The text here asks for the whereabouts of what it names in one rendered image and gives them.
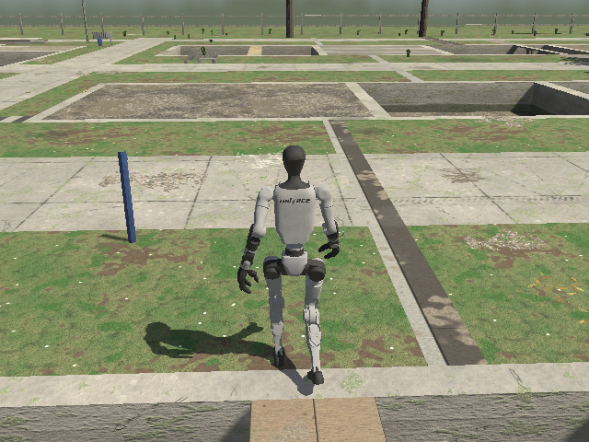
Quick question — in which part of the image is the left robot hand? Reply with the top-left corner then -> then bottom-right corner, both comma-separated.
237,267 -> 259,294

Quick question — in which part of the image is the robot right upper arm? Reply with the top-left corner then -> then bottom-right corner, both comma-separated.
313,185 -> 337,235

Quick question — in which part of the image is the robot left forearm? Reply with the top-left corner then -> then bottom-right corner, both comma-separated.
240,224 -> 260,270

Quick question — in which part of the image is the left robot foot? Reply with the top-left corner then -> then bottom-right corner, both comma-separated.
272,346 -> 285,368

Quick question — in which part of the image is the right robot hand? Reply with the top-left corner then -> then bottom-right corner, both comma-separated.
318,243 -> 340,259

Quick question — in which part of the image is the robot right shin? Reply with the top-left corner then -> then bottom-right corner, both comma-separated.
306,308 -> 321,373

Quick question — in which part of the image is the robot left upper arm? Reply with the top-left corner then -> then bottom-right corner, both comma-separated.
251,185 -> 275,238

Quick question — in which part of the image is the robot right forearm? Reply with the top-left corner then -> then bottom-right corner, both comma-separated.
326,220 -> 340,249

